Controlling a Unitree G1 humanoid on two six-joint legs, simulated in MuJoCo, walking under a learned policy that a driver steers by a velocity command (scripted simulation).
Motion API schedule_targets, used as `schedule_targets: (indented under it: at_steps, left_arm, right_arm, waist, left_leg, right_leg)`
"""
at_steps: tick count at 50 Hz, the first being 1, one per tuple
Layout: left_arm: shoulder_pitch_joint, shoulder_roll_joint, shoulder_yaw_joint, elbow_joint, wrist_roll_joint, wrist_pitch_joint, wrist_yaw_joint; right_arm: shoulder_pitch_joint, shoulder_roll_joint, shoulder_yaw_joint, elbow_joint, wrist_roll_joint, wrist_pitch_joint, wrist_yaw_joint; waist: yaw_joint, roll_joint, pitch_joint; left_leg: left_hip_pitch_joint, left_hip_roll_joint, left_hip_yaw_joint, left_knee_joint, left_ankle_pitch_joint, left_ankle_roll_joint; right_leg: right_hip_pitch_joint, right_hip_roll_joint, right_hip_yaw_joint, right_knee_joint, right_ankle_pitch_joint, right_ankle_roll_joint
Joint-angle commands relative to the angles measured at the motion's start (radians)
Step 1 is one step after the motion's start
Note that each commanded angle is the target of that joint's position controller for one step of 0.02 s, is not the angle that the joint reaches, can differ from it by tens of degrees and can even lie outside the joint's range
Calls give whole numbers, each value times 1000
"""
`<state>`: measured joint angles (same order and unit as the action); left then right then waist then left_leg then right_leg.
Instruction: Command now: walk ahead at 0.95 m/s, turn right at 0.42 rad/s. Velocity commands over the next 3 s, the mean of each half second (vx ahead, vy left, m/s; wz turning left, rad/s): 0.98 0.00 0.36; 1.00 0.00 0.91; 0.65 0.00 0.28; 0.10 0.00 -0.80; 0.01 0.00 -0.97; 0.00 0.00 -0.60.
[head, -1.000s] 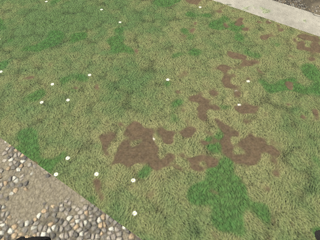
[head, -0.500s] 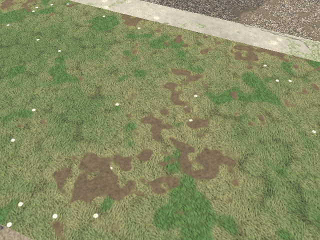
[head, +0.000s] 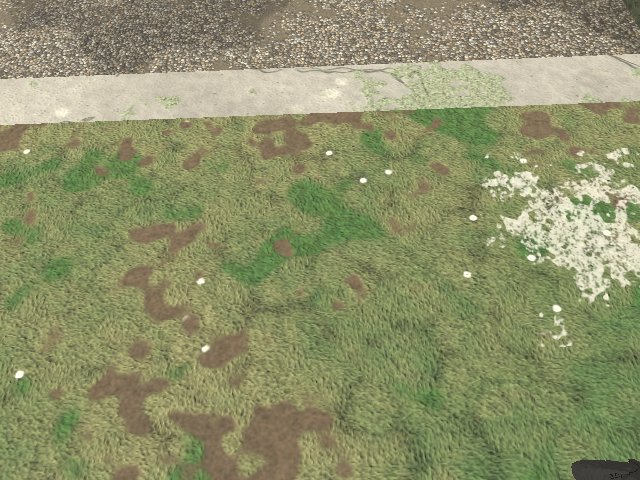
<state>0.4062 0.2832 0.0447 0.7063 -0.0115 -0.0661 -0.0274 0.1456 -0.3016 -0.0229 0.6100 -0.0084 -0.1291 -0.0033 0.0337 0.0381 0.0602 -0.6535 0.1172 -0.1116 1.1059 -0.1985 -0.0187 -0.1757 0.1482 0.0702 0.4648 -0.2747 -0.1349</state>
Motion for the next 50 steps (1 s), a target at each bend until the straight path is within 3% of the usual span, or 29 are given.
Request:
schedule_targets:
  at_steps: [1, 4, 8, 11, 13, 14, 15, 16, 17, 18, 19, 20, 22, 26, 28, 32, 33, 34, 35, 36, 37, 38, 39, 40, 41, 43, 45, 48, 50]
  left_arm:
    - [-91, 96, 17, -57, 2, -33, 29]
    - [13, 120, 16, -3, -8, -48, 31]
    - [76, 140, 14, 74, 5, -39, 40]
    - [54, 194, 23, 83, 50, -19, 64]
    - [-47, 229, 36, 54, 91, 4, 77]
    - [-168, 241, 38, 8, 92, 7, 82]
    - [14, 16, -18, -17, 70, -12, 58]
    - [-44, 104, -30, -52, 0, -62, 29]
    - [-167, 154, -17, -88, -30, -94, 15]
    - [-240, 141, -27, -115, -11, -113, 12]
    - [-255, 111, -31, -115, 11, -120, 11]
    - [-221, 101, -30, -110, 25, -116, 12]
    - [-195, 107, -24, -105, 36, -97, 21]
    - [-419, 40, -48, -210, 54, -92, 25]
    - [-468, 32, -41, -234, 35, -95, 24]
    - [-490, 123, 9, -252, -17, -100, 38]
    - [-424, 156, 30, -241, -22, -105, 42]
    - [-272, 184, 51, -222, -27, -107, 44]
    - [-1, 213, 64, -184, -31, -92, 55]
    - [77, 307, 76, -136, 9, -83, 40]
    - [71, 234, 73, -129, 0, -73, 26]
    - [10, 155, 60, -143, -4, -61, 35]
    - [-32, 135, 52, -125, 11, -50, 38]
    - [-47, 126, 49, -103, 28, -44, 36]
    - [-75, 108, 42, -84, 41, -47, 38]
    - [-107, 49, 29, -48, 20, -53, 28]
    - [-131, 58, 33, -20, 1, -56, 24]
    - [-187, 117, 46, -12, 13, -63, 30]
    - [-155, 150, 50, 5, 20, -65, 35]
  right_arm:
    - [-29, -65, -15, -46, -20, 4, 11]
    - [-171, -17, 8, -59, 7, -13, 30]
    - [-277, -55, -8, -93, 52, -22, 67]
    - [-176, -108, -36, -91, 60, -18, 83]
    - [189, -176, -70, -1, 73, 16, 65]
    - [473, -200, -78, 70, 63, 35, 50]
    - [478, -220, -74, 114, 42, 29, 57]
    - [461, -154, -75, 81, 23, 32, 44]
    - [392, -136, -74, 61, 5, 30, 28]
    - [330, -117, -67, 54, -1, 27, 33]
    - [269, -109, -62, 42, 2, 21, 37]
    - [217, -106, -61, 27, -2, 19, 34]
    - [187, -90, -58, 28, 24, 25, 30]
    - [215, -107, -64, 64, 52, 34, -1]
    - [277, -126, -73, 96, 58, 39, -5]
    - [311, -108, -76, 125, 67, 52, -12]
    - [302, -119, -81, 125, 59, 59, -12]
    - [273, -132, -83, 115, 43, 68, -6]
    - [231, -77, -61, 79, 2, 73, 0]
    - [448, 80, -10, 44, 46, 62, 10]
    - [415, -2, -3, 46, 90, 68, -2]
    - [273, -78, -21, 39, 77, 74, -10]
    - [178, -103, -30, 23, 49, 75, -10]
    - [91, -94, -32, -4, 25, 72, -3]
    - [90, -71, -34, -22, 35, 78, 8]
    - [89, -27, -28, -41, 61, 102, 16]
    - [64, -2, -16, -69, 55, 116, 25]
    - [13, -21, -11, -89, 44, 108, 39]
    - [-56, -37, -13, -96, 38, 99, 52]
  waist:
    - [-27, -93, 62]
    - [67, -93, 70]
    - [87, -94, 106]
    - [-6, -170, -40]
    - [-190, -199, -214]
    - [-341, -86, -293]
    - [-157, 353, -371]
    - [-207, 227, -462]
    - [-196, 100, -282]
    - [-141, -92, -166]
    - [-80, -157, -77]
    - [-25, -143, -35]
    - [13, -100, 12]
    - [-59, -40, 100]
    - [-106, 3, 47]
    - [-101, 55, 1]
    - [-54, 65, -55]
    - [45, 74, -168]
    - [166, 64, -361]
    - [38, -437, -571]
    - [65, -464, -535]
    - [107, -317, -341]
    - [102, -133, -205]
    - [91, -56, -106]
    - [46, -90, -65]
    - [6, -129, -32]
    - [-24, -113, 13]
    - [-46, -85, 71]
    - [-13, -24, 85]
  left_leg:
    - [31, -7, 106, -229, 264, -28]
    - [153, -57, 167, -467, 535, 3]
    - [-5, -114, 176, -643, 477, 76]
    - [93, -220, 244, -586, 327, 123]
    - [409, -230, 240, -487, 235, 157]
    - [748, -154, 123, -515, 247, 201]
    - [1217, 62, -374, -451, -103, 425]
    - [1251, 140, -763, -741, -494, 450]
    - [1101, 128, -729, -827, -479, 391]
    - [898, 93, -660, -869, -361, 357]
    - [732, 50, -599, -891, -258, 365]
    - [615, -1, -530, -916, -174, 374]
    - [487, -61, -427, -933, -52, 371]
    - [165, -167, -261, -948, 75, 295]
    - [105, -163, -285, -947, 8, 241]
    - [391, -124, -369, -780, 78, 187]
    - [457, -124, -365, -664, 252, 164]
    - [475, -141, -327, -472, 402, 128]
    - [335, -149, -276, -159, 328, 102]
    - [-16, -269, -156, 231, -377, 58]
    - [-165, -145, -99, 371, -311, 59]
    - [-225, -108, -51, 374, -218, 60]
    - [-210, -75, -15, 337, -157, 59]
    - [-184, -44, -2, 290, -129, 65]
    - [-141, -7, -12, 260, -107, 68]
    - [-137, 35, 0, 239, -123, 76]
    - [-179, 65, 8, 209, -92, 71]
    - [-155, 62, 35, 52, 100, 50]
    - [-117, 32, 96, -84, 241, 63]
  right_leg:
    - [-155, -162, 127, -278, 241, -116]
    - [-152, -186, 75, -358, 207, -70]
    - [190, -271, 5, -348, 474, 2]
    - [388, -310, -53, -134, 1214, 73]
    - [351, -325, -72, 264, 1567, 94]
    - [108, -273, -110, 680, 1365, 114]
    - [-512, -64, 4, 1162, -171, 205]
    - [-635, -41, 111, 1181, -211, 163]
    - [-682, -103, 144, 1083, -115, 114]
    - [-619, -131, 124, 972, -65, 80]
    - [-573, -142, 117, 884, -46, 72]
    - [-520, -165, 126, 825, -30, 80]
    - [-487, -192, 99, 711, -18, 119]
    - [-288, -154, -12, 267, 264, 185]
    - [-92, -109, -17, 142, 470, 197]
    - [-77, -114, 57, -18, 384, 197]
    - [-12, -104, 46, -23, 315, 180]
    - [143, -133, 38, 11, 260, 152]
    - [456, -279, 141, 142, 81, 96]
    - [824, -591, 741, -13, -249, -109]
    - [781, -599, 927, -124, -617, -96]
    - [635, -531, 739, -151, -530, -42]
    - [475, -486, 560, -154, -296, -10]
    - [337, -448, 427, -168, -99, -1]
    - [240, -428, 343, -189, -13, -3]
    - [164, -402, 213, -227, 57, -1]
    - [103, -415, 118, -263, 150, -8]
    - [20, -383, -58, -332, 246, 7]
    - [52, -349, -164, -358, 299, 35]
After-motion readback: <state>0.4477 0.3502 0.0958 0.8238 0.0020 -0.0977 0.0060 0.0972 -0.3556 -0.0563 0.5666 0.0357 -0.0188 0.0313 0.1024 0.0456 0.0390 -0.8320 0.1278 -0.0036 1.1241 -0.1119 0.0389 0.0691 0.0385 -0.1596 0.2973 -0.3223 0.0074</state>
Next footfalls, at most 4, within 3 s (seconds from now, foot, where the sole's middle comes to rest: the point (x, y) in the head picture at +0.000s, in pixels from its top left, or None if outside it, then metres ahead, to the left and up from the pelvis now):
0.28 left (321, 468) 0.49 0.08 -0.77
0.70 right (368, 285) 0.94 -0.02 -0.77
1.16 left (200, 232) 1.12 0.43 -0.77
1.62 right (187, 155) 1.42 0.52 -0.77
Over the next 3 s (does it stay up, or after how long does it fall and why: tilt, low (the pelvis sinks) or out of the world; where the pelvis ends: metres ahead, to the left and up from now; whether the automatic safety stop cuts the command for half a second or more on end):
stays up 1.24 0.56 -0.01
